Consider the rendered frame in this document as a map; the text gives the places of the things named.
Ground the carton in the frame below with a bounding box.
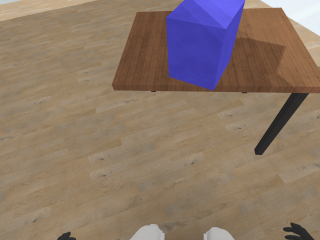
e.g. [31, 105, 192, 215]
[166, 0, 245, 91]

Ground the left robot thigh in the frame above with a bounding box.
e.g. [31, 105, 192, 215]
[130, 225, 165, 240]

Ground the right robot thigh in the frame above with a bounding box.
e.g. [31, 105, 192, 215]
[203, 228, 234, 240]

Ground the robot thigh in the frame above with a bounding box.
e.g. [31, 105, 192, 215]
[130, 225, 165, 240]
[203, 228, 234, 240]

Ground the right robot hand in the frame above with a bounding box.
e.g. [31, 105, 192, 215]
[283, 222, 314, 240]

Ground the table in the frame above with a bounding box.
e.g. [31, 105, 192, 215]
[112, 7, 320, 155]

